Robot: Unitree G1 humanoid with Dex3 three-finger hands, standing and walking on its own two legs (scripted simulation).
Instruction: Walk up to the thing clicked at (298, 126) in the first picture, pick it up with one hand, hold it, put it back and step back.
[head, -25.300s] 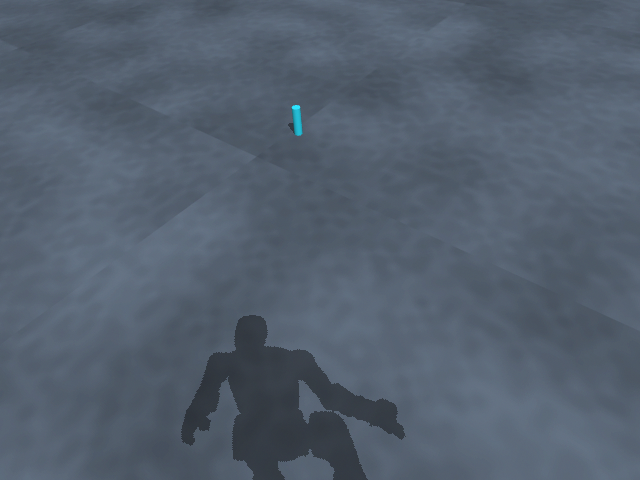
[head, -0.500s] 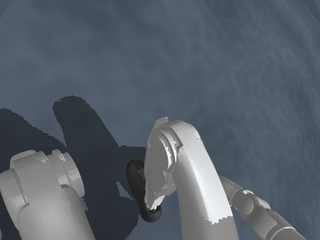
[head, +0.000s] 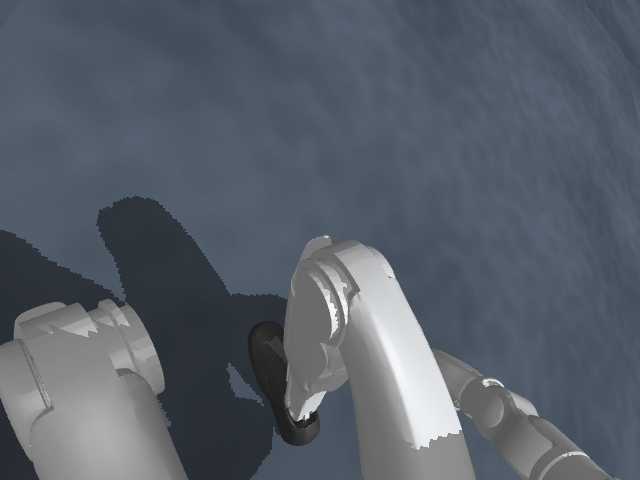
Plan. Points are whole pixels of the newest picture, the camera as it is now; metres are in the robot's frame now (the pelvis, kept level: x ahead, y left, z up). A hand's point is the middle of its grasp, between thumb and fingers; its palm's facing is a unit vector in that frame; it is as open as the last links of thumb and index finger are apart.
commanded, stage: open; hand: left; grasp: from the side
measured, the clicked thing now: out of the picture +0.41 +0.31 -0.20
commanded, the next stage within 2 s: withdraw in 0.04 s
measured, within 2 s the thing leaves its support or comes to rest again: neither
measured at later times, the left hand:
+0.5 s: hand out of the picture +0.41 +0.36 -0.12, palm faces +0.46 -0.89 -0.03, open 17.6 cm
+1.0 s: hand out of the picture +0.31 +0.42 +0.00, palm faces +0.38 -0.81 -0.44, open 17.6 cm
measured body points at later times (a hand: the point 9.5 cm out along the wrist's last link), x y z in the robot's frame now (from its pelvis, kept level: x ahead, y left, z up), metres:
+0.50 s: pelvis +0.00 +0.00 +0.01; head +0.21 +0.19 +0.35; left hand +0.38 +0.40 -0.12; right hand +0.19 -0.24 -0.03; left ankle +0.08 +0.12 -0.25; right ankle +0.15 -0.13 -0.25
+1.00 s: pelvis +0.01 -0.01 +0.08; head +0.20 +0.11 +0.47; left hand +0.28 +0.46 +0.02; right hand +0.22 -0.23 -0.03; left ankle +0.08 +0.12 -0.25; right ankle +0.15 -0.13 -0.25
